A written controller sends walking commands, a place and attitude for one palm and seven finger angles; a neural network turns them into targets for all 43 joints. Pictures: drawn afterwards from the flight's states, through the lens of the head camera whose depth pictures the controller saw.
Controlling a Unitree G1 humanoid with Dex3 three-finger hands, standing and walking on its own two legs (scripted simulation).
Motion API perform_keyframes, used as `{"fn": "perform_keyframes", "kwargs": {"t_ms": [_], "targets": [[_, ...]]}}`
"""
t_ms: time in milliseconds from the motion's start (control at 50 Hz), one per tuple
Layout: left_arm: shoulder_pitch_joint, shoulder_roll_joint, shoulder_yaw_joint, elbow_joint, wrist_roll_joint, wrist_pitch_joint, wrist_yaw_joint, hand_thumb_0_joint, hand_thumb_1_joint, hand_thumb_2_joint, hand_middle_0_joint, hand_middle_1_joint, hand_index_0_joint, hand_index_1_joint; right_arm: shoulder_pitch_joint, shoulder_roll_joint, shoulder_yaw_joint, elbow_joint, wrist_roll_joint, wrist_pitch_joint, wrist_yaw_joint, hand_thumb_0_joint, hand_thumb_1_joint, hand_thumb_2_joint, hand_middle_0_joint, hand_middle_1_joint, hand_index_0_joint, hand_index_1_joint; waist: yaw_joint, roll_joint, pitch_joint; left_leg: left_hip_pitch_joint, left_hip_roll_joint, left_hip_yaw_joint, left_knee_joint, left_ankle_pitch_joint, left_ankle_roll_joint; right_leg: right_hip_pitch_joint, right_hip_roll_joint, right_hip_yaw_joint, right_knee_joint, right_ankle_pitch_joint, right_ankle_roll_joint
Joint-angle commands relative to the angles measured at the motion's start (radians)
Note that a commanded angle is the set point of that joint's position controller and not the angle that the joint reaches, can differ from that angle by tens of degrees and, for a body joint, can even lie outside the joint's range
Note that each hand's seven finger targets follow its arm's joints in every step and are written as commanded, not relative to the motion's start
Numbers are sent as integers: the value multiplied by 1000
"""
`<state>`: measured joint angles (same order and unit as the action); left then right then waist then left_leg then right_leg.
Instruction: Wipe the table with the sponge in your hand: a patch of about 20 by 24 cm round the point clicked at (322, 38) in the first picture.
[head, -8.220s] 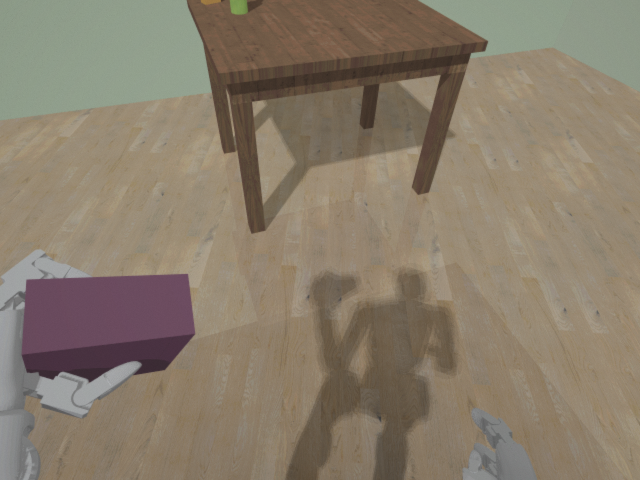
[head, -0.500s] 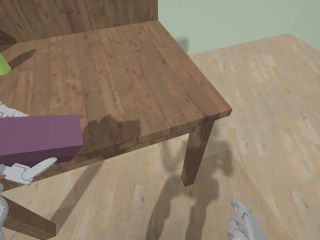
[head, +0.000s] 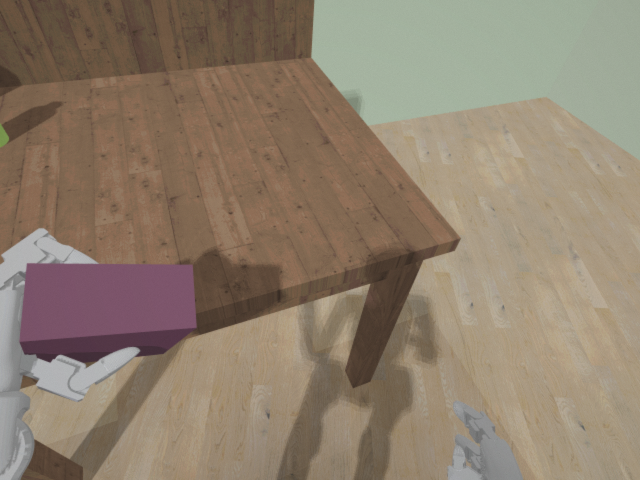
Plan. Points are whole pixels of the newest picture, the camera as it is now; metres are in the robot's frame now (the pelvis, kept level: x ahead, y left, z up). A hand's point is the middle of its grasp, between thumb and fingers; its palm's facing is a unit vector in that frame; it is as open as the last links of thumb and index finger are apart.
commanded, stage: come to a stop and stand still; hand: left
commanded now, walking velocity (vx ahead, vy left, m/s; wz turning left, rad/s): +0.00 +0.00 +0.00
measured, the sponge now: (133, 316) +0.23 +0.21 +0.13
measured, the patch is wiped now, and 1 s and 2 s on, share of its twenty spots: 0.00 0.00 0.00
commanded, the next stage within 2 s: look again from close up in 0.44 s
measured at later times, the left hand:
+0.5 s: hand (76, 285) +0.25 +0.27 +0.15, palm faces +0.38 -0.84 -0.38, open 10.2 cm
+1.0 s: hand (85, 293) +0.24 +0.26 +0.15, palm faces +0.39 -0.84 -0.38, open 10.2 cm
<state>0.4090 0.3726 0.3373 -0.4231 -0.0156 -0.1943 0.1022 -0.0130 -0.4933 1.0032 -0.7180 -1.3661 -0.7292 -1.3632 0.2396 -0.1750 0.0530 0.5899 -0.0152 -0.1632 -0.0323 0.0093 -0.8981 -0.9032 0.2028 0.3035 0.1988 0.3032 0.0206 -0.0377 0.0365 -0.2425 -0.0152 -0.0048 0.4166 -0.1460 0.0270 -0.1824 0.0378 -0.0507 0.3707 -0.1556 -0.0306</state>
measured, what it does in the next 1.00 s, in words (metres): stands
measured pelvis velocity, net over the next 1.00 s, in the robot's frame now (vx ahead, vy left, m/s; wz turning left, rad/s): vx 0.03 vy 0.01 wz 0.02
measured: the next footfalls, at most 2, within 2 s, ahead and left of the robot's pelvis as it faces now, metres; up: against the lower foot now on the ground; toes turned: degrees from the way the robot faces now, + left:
left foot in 1.54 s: +0.18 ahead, +0.21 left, +0.00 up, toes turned +2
right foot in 1.72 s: +0.16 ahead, -0.01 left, +0.00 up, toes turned +0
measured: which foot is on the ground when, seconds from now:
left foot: down 0.00-1.00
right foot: down 0.00-1.00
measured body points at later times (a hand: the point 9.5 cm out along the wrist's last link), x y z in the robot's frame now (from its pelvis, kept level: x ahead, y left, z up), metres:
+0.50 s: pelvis +0.04 +0.02 +0.00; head +0.05 +0.03 +0.45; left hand +0.22 +0.31 +0.17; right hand +0.24 -0.20 -0.06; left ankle +0.05 +0.10 -0.74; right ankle +0.03 -0.10 -0.74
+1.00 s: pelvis +0.03 +0.01 +0.00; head +0.04 +0.01 +0.45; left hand +0.22 +0.30 +0.17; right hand +0.22 -0.22 -0.08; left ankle +0.05 +0.10 -0.74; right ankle +0.03 -0.10 -0.74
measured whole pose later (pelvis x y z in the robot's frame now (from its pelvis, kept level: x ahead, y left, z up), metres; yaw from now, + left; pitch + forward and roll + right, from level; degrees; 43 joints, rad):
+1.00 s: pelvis +0.03 +0.01 +0.00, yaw +1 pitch +0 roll -1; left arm 0.46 0.36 0.32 -0.44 -0.05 -0.15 0.12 -0.01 -0.49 1.01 -0.71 -1.37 -0.73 -1.37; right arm 0.20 -0.22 0.02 0.58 0.00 -0.08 -0.04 0.01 -0.90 -0.90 0.20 0.30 0.20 0.30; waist 0.01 0.01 0.01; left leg -0.23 -0.03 -0.02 0.44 -0.20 0.04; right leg -0.15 0.03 -0.06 0.36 -0.21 -0.02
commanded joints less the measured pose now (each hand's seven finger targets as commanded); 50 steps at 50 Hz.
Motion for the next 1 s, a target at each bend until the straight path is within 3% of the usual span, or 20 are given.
{"fn": "perform_keyframes", "kwargs": {"t_ms": [0,40,120,160,180,260,280,360,440,540,560,640,660,700,760,820,860,880,920,980], "targets": [[-117,154,105,-234,-17,-64,16,0,100,1300,-1200,-1600,-1200,-1600,-120,-145,-58,-156,-5,-52,-13,0,-900,-900,200,300,200,300,13,89,-115,-10,52,-85,-118,-127,-10,64,-53,86,-94,-92,18],[-131,152,99,-243,-20,-61,17,0,100,1300,-1200,-1600,-1200,-1600,-118,-147,-61,-150,-4,-50,-11,0,-900,-900,200,300,200,300,10,77,-138,44,41,-67,-86,-41,-14,52,-58,87,-102,-26,17],[-154,144,81,-274,-23,-54,18,0,100,1300,-1200,-1600,-1200,-1600,-125,-148,-61,-148,-2,-45,-13,0,-900,-900,200,300,200,300,7,129,-181,105,48,-75,-87,100,-24,68,-47,56,-48,91,22],[-121,162,103,-273,-24,-46,19,0,100,1300,-1200,-1600,-1200,-1600,-140,-148,-60,-150,-2,-39,-14,0,-900,-900,200,300,200,300,12,142,-201,136,50,-72,-74,194,-27,68,-41,45,-24,136,23],[-119,141,85,-272,-28,-45,18,0,100,1300,-1200,-1600,-1200,-1600,-131,-145,-58,-153,0,-32,-14,0,-900,-900,200,300,200,300,12,134,-206,134,58,-82,-74,241,-34,79,-42,34,-14,140,24],[-60,165,117,-266,-33,-36,18,0,100,1300,-1200,-1600,-1200,-1600,-149,-148,-62,-166,4,-10,-14,0,-900,-900,200,300,200,300,15,147,-209,147,58,-77,-60,338,-52,73,-37,23,7,163,23],[-60,137,92,-266,-37,-34,15,0,100,1300,-1200,-1600,-1200,-1600,-140,-146,-62,-170,7,-2,-13,0,-900,-900,200,300,200,300,12,146,-200,139,65,-84,-61,356,-58,76,-39,19,11,152,21],[-37,163,120,-269,-43,-30,17,0,100,1300,-1200,-1600,-1200,-1600,-151,-152,-66,-179,9,12,-15,0,-900,-900,200,300,200,300,12,143,-192,120,62,-79,-69,323,-63,77,-37,18,10,140,23],[-53,151,108,-256,-45,-29,21,0,100,1300,-1200,-1600,-1200,-1600,-146,-153,-70,-183,11,23,-20,0,-900,-900,200,300,200,300,10,91,-179,81,59,-71,-67,196,-42,92,-57,43,-32,135,23],[-96,146,91,-257,-41,-31,29,0,100,1300,-1200,-1600,-1200,-1600,-146,-156,-71,-176,10,21,-25,0,-900,-900,200,300,200,300,5,107,-155,64,44,-70,-84,74,-32,80,-64,55,-62,95,20],[-90,166,109,-268,-41,-30,32,0,100,1300,-1200,-1600,-1200,-1600,-159,-158,-71,-176,10,18,-27,0,-900,-900,200,300,200,300,7,115,-162,70,44,-69,-80,83,-30,81,-66,55,-58,103,19],[-95,143,88,-260,-41,-32,33,0,100,1300,-1200,-1600,-1200,-1600,-142,-157,-73,-171,12,19,-27,0,-900,-900,200,300,200,300,5,107,-155,62,37,-72,-81,82,-29,89,-68,54,-68,100,19],[-76,168,112,-263,-41,-31,36,0,100,1300,-1200,-1600,-1200,-1600,-158,-158,-73,-170,12,16,-28,0,-900,-900,200,300,200,300,8,115,-169,75,42,-71,-75,97,-27,88,-69,55,-62,108,19],[-69,143,92,-263,-44,-30,35,0,100,1300,-1200,-1600,-1200,-1600,-145,-154,-73,-171,13,20,-28,0,-900,-900,200,300,200,300,6,100,-168,63,41,-72,-69,119,-26,104,-71,52,-60,124,19],[-29,167,120,-251,-46,-27,38,0,100,1300,-1200,-1600,-1200,-1600,-151,-158,-75,-168,15,20,-27,0,-900,-900,200,300,200,300,8,101,-174,72,42,-69,-63,133,-25,98,-72,52,-59,127,19],[-38,147,101,-250,-49,-27,35,0,100,1300,-1200,-1600,-1200,-1600,-139,-157,-76,-169,17,25,-27,0,-900,-900,200,300,200,300,5,88,-161,59,43,-73,-67,131,-26,97,-72,51,-59,119,21],[-19,171,125,-246,-49,-26,37,0,100,1300,-1200,-1600,-1200,-1600,-150,-158,-75,-169,17,25,-29,0,-900,-900,200,300,200,300,7,95,-167,70,45,-72,-69,123,-22,89,-72,51,-60,113,22],[-19,143,102,-237,-49,-26,35,0,100,1300,-1200,-1600,-1200,-1600,-139,-158,-76,-167,16,29,-27,0,-900,-900,200,300,200,300,5,96,-168,47,47,-74,-63,103,-18,110,-82,54,-55,103,19],[-21,152,105,-233,-48,-27,37,0,100,1300,-1200,-1600,-1200,-1600,-138,-162,-83,-170,15,32,-25,0,-900,-900,200,300,200,300,2,68,-158,20,38,-62,-33,13,-6,101,-106,77,-70,44,12],[-30,147,94,-234,-47,-28,39,0,100,1300,-1200,-1600,-1200,-1600,-138,-164,-89,-166,13,34,-21,0,-900,-900,200,300,200,300,-8,35,-129,-6,27,-58,31,-102,9,39,-159,132,-96,-145,-16]]}}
